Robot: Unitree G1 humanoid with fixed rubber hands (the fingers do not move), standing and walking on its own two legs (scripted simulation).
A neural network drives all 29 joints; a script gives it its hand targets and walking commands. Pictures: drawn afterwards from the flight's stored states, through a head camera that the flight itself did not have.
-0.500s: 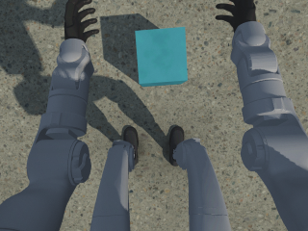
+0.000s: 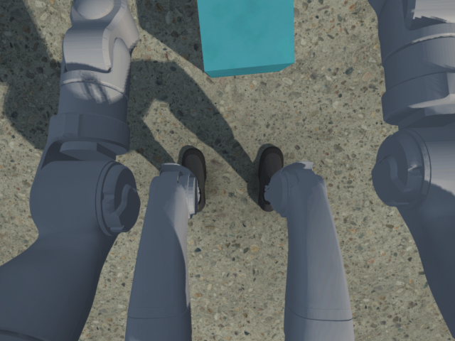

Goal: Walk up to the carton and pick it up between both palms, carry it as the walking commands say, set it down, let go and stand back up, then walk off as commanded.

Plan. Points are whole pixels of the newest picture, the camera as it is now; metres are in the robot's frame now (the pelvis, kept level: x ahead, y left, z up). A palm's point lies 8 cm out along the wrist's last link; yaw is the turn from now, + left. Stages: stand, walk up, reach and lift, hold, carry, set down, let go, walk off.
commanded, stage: reach and lift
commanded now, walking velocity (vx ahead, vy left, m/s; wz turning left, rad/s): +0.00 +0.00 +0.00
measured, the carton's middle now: (244, 26) +0.58 -0.02 -0.51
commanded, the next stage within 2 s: none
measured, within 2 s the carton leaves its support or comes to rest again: neither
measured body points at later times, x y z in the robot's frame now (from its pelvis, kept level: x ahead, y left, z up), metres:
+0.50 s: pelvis -0.01 -0.01 -0.14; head +0.37 -0.03 +0.08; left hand +0.56 +0.14 -0.31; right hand +0.60 -0.18 -0.29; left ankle +0.12 +0.13 -0.57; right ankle +0.12 -0.10 -0.57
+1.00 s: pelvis +0.00 +0.00 -0.23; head +0.39 -0.02 -0.02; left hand +0.57 +0.14 -0.42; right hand +0.59 -0.17 -0.43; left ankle +0.12 +0.13 -0.57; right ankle +0.12 -0.10 -0.57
